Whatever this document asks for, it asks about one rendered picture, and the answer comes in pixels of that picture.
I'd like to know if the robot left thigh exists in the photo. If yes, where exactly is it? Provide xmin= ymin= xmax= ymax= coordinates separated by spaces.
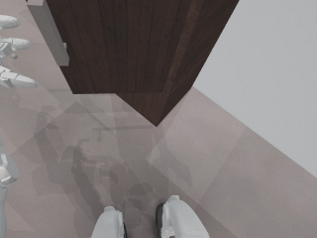
xmin=91 ymin=210 xmax=125 ymax=238

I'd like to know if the robot left upper arm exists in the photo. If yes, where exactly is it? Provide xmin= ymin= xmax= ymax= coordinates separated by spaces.
xmin=0 ymin=146 xmax=19 ymax=238

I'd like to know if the right robot shin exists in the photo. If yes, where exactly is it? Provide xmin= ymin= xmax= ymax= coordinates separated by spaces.
xmin=160 ymin=195 xmax=179 ymax=238

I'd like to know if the handle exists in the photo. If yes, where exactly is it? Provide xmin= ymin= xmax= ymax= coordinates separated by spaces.
xmin=27 ymin=0 xmax=69 ymax=66

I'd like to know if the cupboard door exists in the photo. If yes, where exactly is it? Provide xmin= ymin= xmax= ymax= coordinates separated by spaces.
xmin=26 ymin=0 xmax=192 ymax=94

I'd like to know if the left robot hand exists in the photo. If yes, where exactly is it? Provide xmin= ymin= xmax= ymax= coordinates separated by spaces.
xmin=0 ymin=15 xmax=37 ymax=89

